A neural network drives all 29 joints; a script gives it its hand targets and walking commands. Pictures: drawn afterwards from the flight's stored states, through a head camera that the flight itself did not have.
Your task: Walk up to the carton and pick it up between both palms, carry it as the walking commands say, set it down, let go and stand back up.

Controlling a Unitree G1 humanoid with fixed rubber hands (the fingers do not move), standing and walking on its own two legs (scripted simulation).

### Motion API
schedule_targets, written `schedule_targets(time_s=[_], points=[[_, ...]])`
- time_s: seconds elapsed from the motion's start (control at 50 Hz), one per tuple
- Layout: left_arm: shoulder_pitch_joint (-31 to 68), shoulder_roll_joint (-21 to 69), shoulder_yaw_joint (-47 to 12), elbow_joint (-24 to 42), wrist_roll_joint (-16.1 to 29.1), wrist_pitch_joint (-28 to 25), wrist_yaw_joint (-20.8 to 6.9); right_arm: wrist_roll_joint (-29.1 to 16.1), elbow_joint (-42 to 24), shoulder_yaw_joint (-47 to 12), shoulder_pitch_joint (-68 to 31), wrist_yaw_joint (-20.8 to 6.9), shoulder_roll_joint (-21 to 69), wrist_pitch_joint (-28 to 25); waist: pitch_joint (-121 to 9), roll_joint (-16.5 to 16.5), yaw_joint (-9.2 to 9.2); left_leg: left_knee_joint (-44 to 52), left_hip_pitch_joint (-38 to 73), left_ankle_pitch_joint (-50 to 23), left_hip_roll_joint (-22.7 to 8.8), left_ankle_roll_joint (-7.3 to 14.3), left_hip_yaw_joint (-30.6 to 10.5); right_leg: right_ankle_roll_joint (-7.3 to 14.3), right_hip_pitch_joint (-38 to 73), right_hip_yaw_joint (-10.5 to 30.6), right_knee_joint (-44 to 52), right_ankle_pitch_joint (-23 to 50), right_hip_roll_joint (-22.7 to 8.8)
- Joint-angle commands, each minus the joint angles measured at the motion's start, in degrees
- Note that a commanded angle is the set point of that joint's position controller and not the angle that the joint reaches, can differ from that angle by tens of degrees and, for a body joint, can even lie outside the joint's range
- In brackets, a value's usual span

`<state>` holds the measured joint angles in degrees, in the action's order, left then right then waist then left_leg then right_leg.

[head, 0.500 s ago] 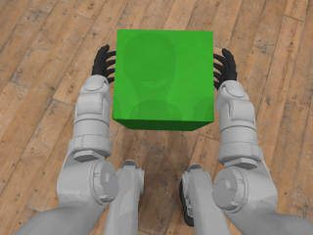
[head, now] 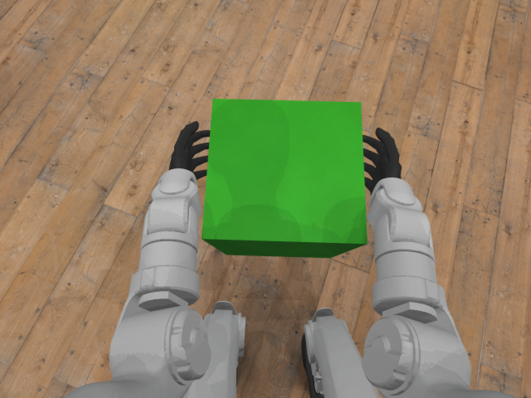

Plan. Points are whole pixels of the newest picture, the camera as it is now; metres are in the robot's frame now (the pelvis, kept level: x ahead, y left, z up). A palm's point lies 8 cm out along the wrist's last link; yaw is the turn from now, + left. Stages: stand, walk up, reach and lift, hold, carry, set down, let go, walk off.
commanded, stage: reach and lift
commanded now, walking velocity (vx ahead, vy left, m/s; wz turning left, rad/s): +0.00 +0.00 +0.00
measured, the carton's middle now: (281, 192) +0.44 +0.00 -0.11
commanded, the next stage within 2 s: none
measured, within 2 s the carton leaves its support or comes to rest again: neither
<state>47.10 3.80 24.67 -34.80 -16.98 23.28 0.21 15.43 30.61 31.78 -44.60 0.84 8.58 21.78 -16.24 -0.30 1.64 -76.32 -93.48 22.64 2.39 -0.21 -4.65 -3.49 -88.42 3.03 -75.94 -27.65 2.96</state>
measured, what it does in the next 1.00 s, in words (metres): rises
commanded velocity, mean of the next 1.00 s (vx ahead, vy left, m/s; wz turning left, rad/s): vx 0.00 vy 0.00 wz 0.00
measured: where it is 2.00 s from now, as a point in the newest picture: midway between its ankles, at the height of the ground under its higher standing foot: (272, 376)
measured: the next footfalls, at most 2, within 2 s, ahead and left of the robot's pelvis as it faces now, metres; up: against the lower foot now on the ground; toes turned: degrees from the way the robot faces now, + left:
none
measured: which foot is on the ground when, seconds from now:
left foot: down 0.00-1.00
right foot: down 0.00-1.00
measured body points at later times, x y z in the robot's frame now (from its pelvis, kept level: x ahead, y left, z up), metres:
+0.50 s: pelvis +0.01 -0.01 +0.06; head +0.17 +0.02 +0.48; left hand +0.43 +0.15 +0.02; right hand +0.42 -0.15 +0.03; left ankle +0.08 +0.11 -0.58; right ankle +0.05 -0.15 -0.58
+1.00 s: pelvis +0.02 +0.00 +0.12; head +0.14 +0.02 +0.55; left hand +0.41 +0.15 +0.09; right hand +0.40 -0.15 +0.10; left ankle +0.08 +0.11 -0.58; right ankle +0.05 -0.15 -0.58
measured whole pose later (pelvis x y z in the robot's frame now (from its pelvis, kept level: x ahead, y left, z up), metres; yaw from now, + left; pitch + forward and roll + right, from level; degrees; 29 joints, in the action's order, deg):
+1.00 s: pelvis +0.02 +0.00 +0.12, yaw +2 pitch +22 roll -2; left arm 31.3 8.4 23.7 -27.9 -18.9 22.4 -2.2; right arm 21.3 24.0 29.0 -29.9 -1.8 13.9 21.5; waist -8.1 0.4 2.7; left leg -43.7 -52.2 13.1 1.8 0.0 -4.5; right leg -2.5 -47.8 4.1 -43.2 -17.1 1.4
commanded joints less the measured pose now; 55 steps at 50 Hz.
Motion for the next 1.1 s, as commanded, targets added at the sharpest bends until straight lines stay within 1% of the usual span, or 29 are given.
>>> schedule_targets(time_s=[0.0, 0.02, 0.04, 0.1, 0.14, 0.16, 0.2, 0.22, 0.26, 0.28, 0.34, 0.38, 0.4, 0.42, 0.48, 0.5, 0.54, 0.58, 0.6, 0.64, 0.74, 0.78, 0.8, 0.82, 0.84, 0.88, 0.94, 1.0, 1.08], points=[[28.7, 61.5, -31.6, -3.4, 9.7, -2.0, -13.1, -9.3, 6.6, -35.3, -30.8, -16.5, 54.5, -0.1, -40.3, -2.5, 0.05, 9.6, 41.9, -17.2, 6.0, -1.5, 3.5, 2.4, 16.2, -6.1, 8.2, 15.8, 7.6], [26.5, 61.6, -30.4, -5.6, 8.5, -1.5, -13.1, -8.7, 7.5, -34.5, -30.0, -16.5, 54.2, 0.1, -39.0, -4.3, -0.65, 10.1, 42.0, -16.1, 6.0, -1.6, 4.2, 2.6, 16.2, -5.3, 9.2, 14.4, 7.3], [27.9, 60.9, -31.0, -3.2, 8.8, -2.2, -13.0, -8.0, 9.0, -34.0, -28.8, -16.6, 54.6, 0.2, -36.8, -1.5, 0.44, 10.5, 41.2, -15.6, 5.8, -1.3, 3.4, 2.3, 15.7, -5.5, 9.8, 14.3, 7.1], [25.1, 62.1, -31.9, -5.2, 9.1, -1.8, -13.6, -10.3, 4.0, -37.3, -31.5, -16.5, 55.4, -0.4, -41.0, -3.9, -1.56, 12.0, 44.7, -15.6, 5.7, -1.3, 4.1, 2.3, 20.3, -4.9, 11.3, 14.4, 7.0], [27.7, 61.7, -33.6, -1.0, 9.9, -2.6, -13.4, -10.2, 5.7, -37.6, -29.2, -16.5, 56.6, -0.3, -41.9, -3.9, -1.69, 12.3, 45.4, -16.0, 5.8, -1.6, 4.4, 2.4, 23.0, -4.5, 11.8, 15.4, 7.2], [26.8, 63.0, -33.3, -3.2, 10.0, -2.0, -13.7, -9.7, 4.0, -37.7, -29.4, -16.2, 56.0, -0.4, -40.6, -3.0, -0.34, 12.6, 45.6, -14.4, 5.8, -1.4, 4.2, 2.3, 23.0, -4.6, 12.7, 14.0, 6.9], [26.5, 63.0, -33.6, -2.0, 10.1, -2.2, -14.3, -9.9, 2.9, -38.7, -29.8, -15.8, 56.2, -0.4, -40.5, -1.8, -0.5, 13.5, 45.2, -15.1, 5.9, -1.3, 4.6, 2.1, 25.3, -4.8, 14.3, 15.0, 7.0], [26.7, 61.3, -33.7, -1.8, 9.8, -2.0, -14.2, -9.2, 6.1, -36.3, -27.9, -15.6, 56.9, 0.1, -37.0, -4.0, 0.39, 14.7, 45.0, -13.1, 5.4, -1.2, 4.2, 2.2, 24.2, -4.2, 14.7, 13.7, 6.6], [24.3, 61.3, -31.3, -4.8, 8.0, -1.2, -14.7, -7.3, 5.2, -35.3, -28.3, -15.5, 55.9, 0.3, -34.5, -3.5, 0.33, 16.3, 44.9, -10.6, 5.6, -1.1, 4.1, 2.4, 25.2, -4.3, 16.2, 11.4, 6.3], [25.9, 60.8, -31.3, -3.0, 8.4, -1.6, -14.8, -6.7, 6.3, -35.4, -26.2, -15.4, 57.0, 0.6, -33.1, -1.1, 1.0, 16.4, 43.6, -10.2, 5.4, -0.8, 4.2, 2.2, 26.7, -4.0, 17.4, 11.6, 6.1], [24.7, 60.9, -30.0, -5.1, 8.2, -1.2, -15.6, -6.7, 5.5, -35.9, -27.1, -15.2, 56.7, 1.0, -32.7, -0.8, 0.19, 17.8, 44.3, -8.8, 5.3, -0.4, 4.6, 2.1, 31.7, -3.3, 19.1, 10.6, 5.7], [23.1, 62.0, -29.5, -6.3, 7.3, -0.8, -16.0, -6.9, 3.6, -35.8, -27.7, -15.4, 57.5, 0.7, -32.3, -3.0, -0.42, 19.2, 47.5, -9.8, 5.5, -0.3, 4.5, 2.2, 31.7, -2.8, 20.4, 11.0, 5.4], [24.5, 59.8, -29.7, -3.0, 7.6, -1.3, -15.9, -6.2, 6.7, -35.2, -24.2, -15.4, 58.4, 1.5, -31.0, -0.9, -0.12, 20.1, 46.0, -9.5, 5.1, 0.0, 4.2, 2.1, 33.3, -3.2, 21.1, 11.7, 5.5], [24.5, 61.3, -31.1, -1.7, 7.9, -1.6, -16.0, -6.6, 6.1, -36.0, -23.5, -15.6, 59.2, 1.1, -33.4, -2.4, -0.04, 20.2, 49.1, -12.5, 5.4, -0.2, 4.2, 2.3, 34.4, -2.8, 21.2, 14.5, 5.6], [21.6, 61.1, -30.0, -3.4, 7.5, -1.4, -16.5, -6.2, 4.0, -36.6, -23.6, -15.7, 58.4, 1.2, -31.1, -0.3, 0.2, 22.2, 50.5, -14.1, 5.0, 0.1, 3.3, 2.0, 37.4, -3.0, 23.1, 16.4, 5.3], [20.9, 61.5, -29.0, -4.5, 6.8, -1.1, -16.4, -6.4, 4.3, -36.3, -23.7, -15.6, 58.5, 1.1, -30.1, -1.8, -0.78, 22.9, 51.7, -13.0, 5.0, 0.2, 3.5, 2.2, 37.4, -2.1, 24.2, 14.5, 4.9], [19.0, 60.6, -29.7, -3.7, 6.4, -1.4, -16.5, -5.5, 4.7, -36.1, -19.3, -15.6, 57.1, 0.7, -28.2, -2.0, 0.14, 23.9, 52.1, -18.1, 5.1, 0.0, 2.8, 2.6, 38.8, -2.1, 25.2, 20.1, 4.8], [17.8, 61.7, -30.0, -4.4, 6.5, -1.5, -16.7, -5.8, 2.5, -36.9, -21.6, -15.8, 57.4, 0.4, -28.9, -3.0, 0.37, 25.2, 55.0, -17.4, 4.9, 0.0, 2.5, 2.7, 39.3, -1.7, 26.3, 18.8, 4.4], [17.8, 61.0, -31.1, -2.3, 6.7, -1.7, -16.4, -5.4, 3.5, -37.0, -18.9, -15.9, 58.1, 0.7, -29.7, -1.2, 0.96, 26.4, 57.3, -18.7, 4.8, 0.0, 1.8, 2.5, 40.5, -2.7, 26.7, 20.0, 4.9], [16.2, 60.5, -30.6, -3.0, 5.7, -1.6, -16.4, -4.4, 4.0, -35.8, -16.8, -16.0, 57.0, 0.4, -27.5, -5.1, 0.8, 27.9, 58.3, -21.3, 4.9, -0.4, 2.0, 3.1, 41.1, -1.7, 27.9, 22.8, 4.4], [13.3, 60.9, -31.6, -1.3, 6.9, -2.7, -15.9, -3.8, 3.0, -37.3, -13.5, -16.2, 57.4, 0.0, -26.1, -1.4, 1.69, 31.0, 62.4, -24.5, 4.2, -0.5, 0.8, 3.0, 46.1, -1.9, 31.4, 25.6, 4.5], [11.3, 62.9, -32.7, -1.6, 6.9, -2.2, -16.3, -4.7, -0.1, -39.0, -13.4, -16.2, 56.4, -0.5, -27.1, -5.1, 1.4, 32.4, 66.0, -25.9, 4.2, -0.8, 1.2, 3.5, 48.3, -1.1, 32.9, 26.9, 4.1], [11.6, 61.7, -31.7, -1.6, 6.7, -2.6, -16.2, -3.2, 1.5, -37.8, -13.9, -16.4, 56.5, -0.4, -25.1, -2.9, 1.1, 33.1, 64.1, -22.2, 4.0, -0.6, 0.8, 3.4, 47.6, -1.4, 33.0, 23.3, 4.3], [12.2, 63.0, -33.3, 0.0, 6.7, -2.6, -16.3, -4.0, 0.1, -39.3, -13.7, -16.7, 56.9, -0.5, -26.4, -4.5, 0.55, 33.5, 64.9, -22.9, 4.4, -0.7, 1.3, 3.5, 49.8, -1.1, 33.7, 24.8, 4.1], [11.3, 61.9, -32.5, -0.7, 6.9, -2.6, -16.1, -3.3, 1.6, -38.4, -12.2, -16.8, 57.6, -0.1, -23.3, -1.7, 1.84, 34.4, 65.0, -22.6, 3.9, -0.4, 0.7, 3.3, 49.6, -1.3, 34.7, 24.3, 4.1], [13.9, 62.1, -34.2, 1.9, 7.2, -2.7, -16.3, -4.1, -1.1, -39.5, -15.1, -17.2, 58.5, -0.3, -25.1, -1.7, 1.32, 35.5, 67.3, -20.1, 4.1, -0.2, 1.1, 3.1, 51.5, -1.5, 35.6, 22.1, 4.0], [16.7, 60.8, -36.1, 5.8, 8.2, -3.2, -16.0, -3.0, 2.9, -38.3, -11.7, -17.4, 59.8, 0.4, -22.7, -1.2, 1.2, 37.4, 69.0, -19.0, 3.7, -0.5, 1.5, 3.2, 52.5, -1.9, 36.8, 21.5, 4.5], [12.1, 60.5, -30.8, -2.2, 5.4, -0.8, -16.7, -2.1, 2.3, -36.1, -13.5, -17.4, 57.4, 1.1, -16.5, -2.5, 0.81, 39.2, 67.9, -15.7, 3.9, -0.3, 2.0, 3.4, 53.1, -1.4, 39.2, 18.3, 3.6], [11.6, 59.9, -31.7, -0.4, 5.6, 0.1, -17.2, -3.0, 3.1, -37.0, -12.8, -17.9, 58.3, 2.5, -15.2, -1.4, 0.33, 42.1, 72.0, -13.9, 3.6, 0.2, 1.9, 3.4, 56.2, -1.5, 42.1, 16.7, 3.5]])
